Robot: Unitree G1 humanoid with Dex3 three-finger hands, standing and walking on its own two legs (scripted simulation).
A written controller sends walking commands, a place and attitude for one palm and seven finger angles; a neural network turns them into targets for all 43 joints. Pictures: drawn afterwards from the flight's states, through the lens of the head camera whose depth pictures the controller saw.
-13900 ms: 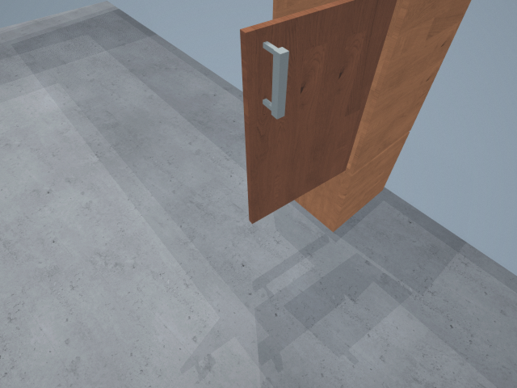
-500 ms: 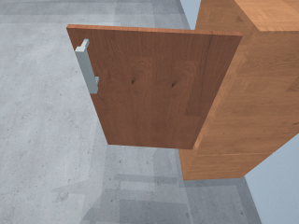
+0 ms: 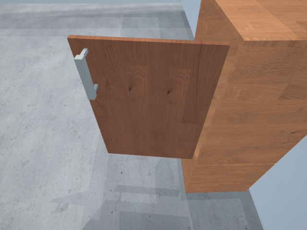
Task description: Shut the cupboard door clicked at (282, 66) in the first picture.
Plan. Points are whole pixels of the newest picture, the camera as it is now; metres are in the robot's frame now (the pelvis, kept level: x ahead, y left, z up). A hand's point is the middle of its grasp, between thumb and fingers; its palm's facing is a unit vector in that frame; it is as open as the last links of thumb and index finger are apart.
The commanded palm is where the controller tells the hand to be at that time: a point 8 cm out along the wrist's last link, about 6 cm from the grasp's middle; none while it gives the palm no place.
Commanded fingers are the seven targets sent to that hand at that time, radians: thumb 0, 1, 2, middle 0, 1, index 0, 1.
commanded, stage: look again from close up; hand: left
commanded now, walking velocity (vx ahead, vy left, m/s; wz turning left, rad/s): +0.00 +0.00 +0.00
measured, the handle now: (88, 74) +0.48 +0.22 +0.15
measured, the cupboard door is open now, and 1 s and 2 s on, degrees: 84 84 84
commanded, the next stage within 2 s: raise the hand and make a fist in 0.54 s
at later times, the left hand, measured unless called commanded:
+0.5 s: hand out of the picture +0.02 +0.19 -0.18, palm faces +0.00 -0.98 -0.20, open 7.4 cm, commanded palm none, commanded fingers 0.00 0.90 0.90 -0.20 -0.30 -0.20 -0.30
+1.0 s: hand (84, 221) +0.15 +0.18 -0.02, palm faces -0.06 -1.00 -0.02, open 6.5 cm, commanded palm +0.12 +0.24 -0.02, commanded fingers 0.00 0.90 0.90 -0.53 -0.66 -0.53 -0.66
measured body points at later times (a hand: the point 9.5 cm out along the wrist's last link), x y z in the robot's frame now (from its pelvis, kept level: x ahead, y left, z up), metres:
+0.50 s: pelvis +0.02 +0.01 +0.00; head +0.03 +0.01 +0.45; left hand +0.02 +0.24 -0.16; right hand +0.03 -0.22 -0.16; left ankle +0.00 +0.14 -0.74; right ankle -0.04 -0.10 -0.74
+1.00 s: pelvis -0.04 +0.00 -0.06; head -0.01 +0.00 +0.39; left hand +0.15 +0.23 -0.02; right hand +0.19 -0.24 -0.11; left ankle +0.00 +0.14 -0.74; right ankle -0.04 -0.10 -0.74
